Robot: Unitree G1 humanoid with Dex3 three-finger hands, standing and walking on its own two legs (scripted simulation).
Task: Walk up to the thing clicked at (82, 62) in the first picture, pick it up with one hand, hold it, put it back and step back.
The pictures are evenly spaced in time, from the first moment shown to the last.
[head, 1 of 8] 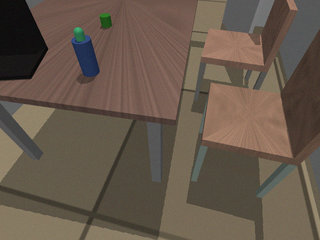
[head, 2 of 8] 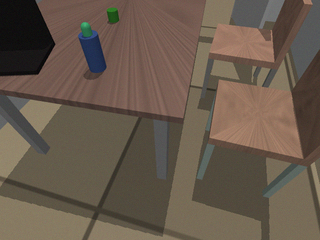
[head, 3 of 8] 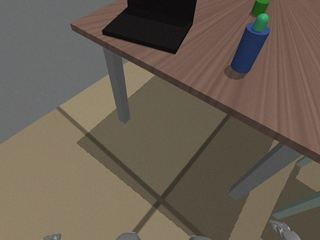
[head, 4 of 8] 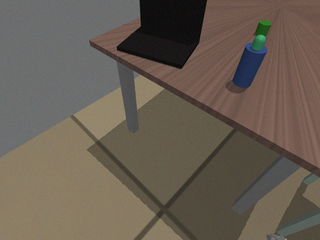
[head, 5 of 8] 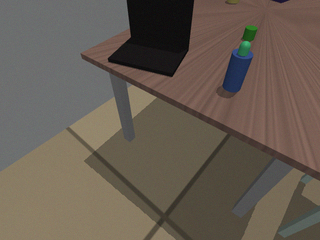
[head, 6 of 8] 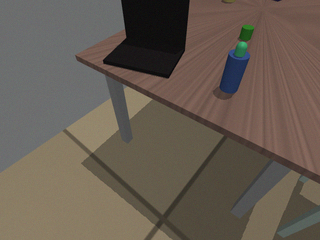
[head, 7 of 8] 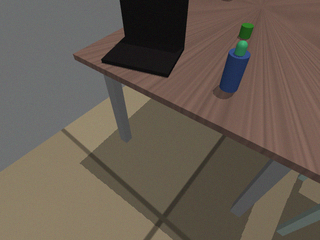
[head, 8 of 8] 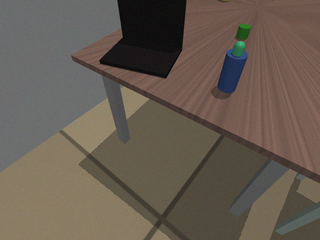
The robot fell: no
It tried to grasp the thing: no
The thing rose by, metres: 0.00
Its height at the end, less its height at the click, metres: +0.00
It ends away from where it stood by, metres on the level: 0.00
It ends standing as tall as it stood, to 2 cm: yes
